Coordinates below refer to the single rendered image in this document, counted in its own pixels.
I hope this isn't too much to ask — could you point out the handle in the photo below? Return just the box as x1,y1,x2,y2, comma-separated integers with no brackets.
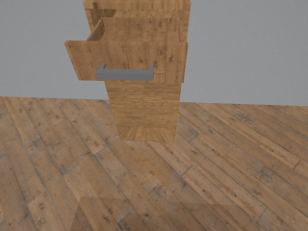
95,63,154,81

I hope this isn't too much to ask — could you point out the cabinet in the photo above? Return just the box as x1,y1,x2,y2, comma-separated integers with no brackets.
83,0,191,142

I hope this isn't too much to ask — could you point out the drawer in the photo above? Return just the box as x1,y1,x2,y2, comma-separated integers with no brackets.
64,17,189,83

